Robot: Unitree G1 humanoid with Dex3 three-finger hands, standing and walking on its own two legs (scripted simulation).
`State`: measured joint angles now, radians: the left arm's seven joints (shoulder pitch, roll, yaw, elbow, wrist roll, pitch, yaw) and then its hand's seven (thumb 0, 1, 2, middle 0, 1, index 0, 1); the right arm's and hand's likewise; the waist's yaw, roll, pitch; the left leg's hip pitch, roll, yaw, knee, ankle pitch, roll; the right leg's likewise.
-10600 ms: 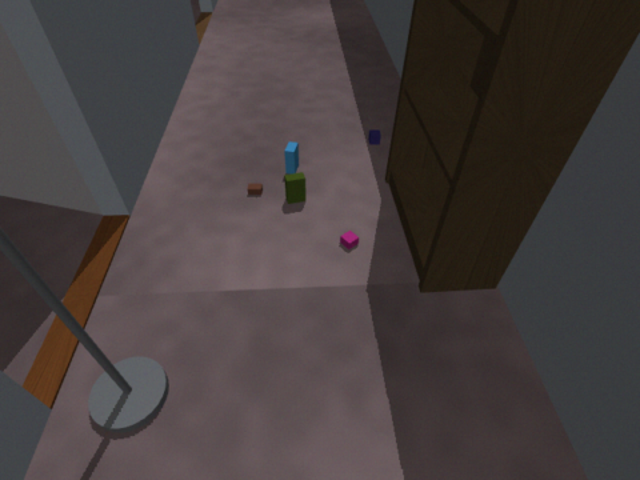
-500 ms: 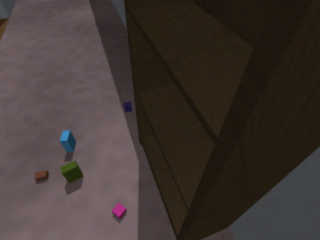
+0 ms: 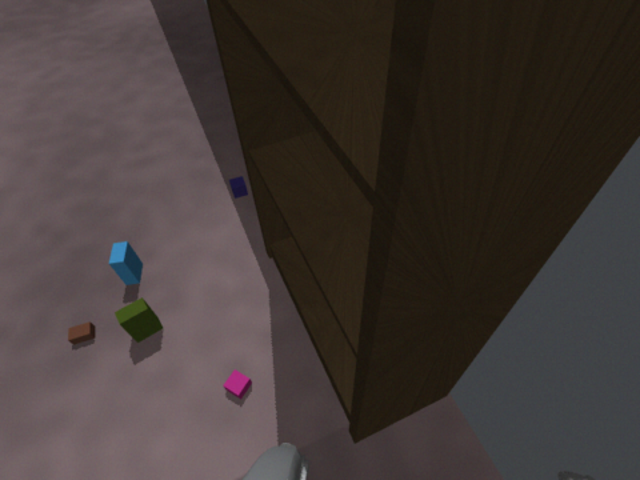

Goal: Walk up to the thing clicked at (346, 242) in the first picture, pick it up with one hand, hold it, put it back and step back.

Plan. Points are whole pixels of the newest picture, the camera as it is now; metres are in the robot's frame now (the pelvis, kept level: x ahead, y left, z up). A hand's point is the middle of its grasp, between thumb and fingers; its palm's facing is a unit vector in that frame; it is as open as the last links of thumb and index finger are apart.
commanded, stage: walk up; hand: left
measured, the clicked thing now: (237, 384) +0.48 +0.31 -0.73
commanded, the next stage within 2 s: stand in 1.08 s
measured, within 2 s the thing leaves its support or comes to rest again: neither
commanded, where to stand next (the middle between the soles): +0.14 +0.00 m, yaw +2 degrees
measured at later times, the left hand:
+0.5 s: hand out of the picture +0.08 +0.26 -0.13, palm faces +0.04 -0.93 -0.37, open 7.4 cm
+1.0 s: hand out of the picture +0.08 +0.26 -0.12, palm faces +0.07 -0.93 -0.35, open 7.4 cm
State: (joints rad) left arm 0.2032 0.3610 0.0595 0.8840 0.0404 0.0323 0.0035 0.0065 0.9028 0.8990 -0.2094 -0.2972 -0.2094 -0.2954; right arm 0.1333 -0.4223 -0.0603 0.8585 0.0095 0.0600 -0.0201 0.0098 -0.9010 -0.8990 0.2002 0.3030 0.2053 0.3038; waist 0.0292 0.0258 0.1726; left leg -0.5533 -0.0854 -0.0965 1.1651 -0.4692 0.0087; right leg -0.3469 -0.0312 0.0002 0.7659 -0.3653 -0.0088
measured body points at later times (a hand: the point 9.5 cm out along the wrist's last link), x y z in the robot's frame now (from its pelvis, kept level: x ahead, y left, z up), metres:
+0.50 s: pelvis -0.01 -0.01 +0.01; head +0.00 -0.01 +0.46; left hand +0.07 +0.30 -0.10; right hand +0.07 -0.32 -0.11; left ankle -0.02 +0.12 -0.71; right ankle +0.06 -0.13 -0.71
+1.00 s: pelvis +0.02 +0.00 +0.03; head +0.02 +0.00 +0.48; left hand +0.08 +0.31 -0.10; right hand +0.13 -0.30 -0.10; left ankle -0.02 +0.12 -0.71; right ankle +0.06 -0.13 -0.71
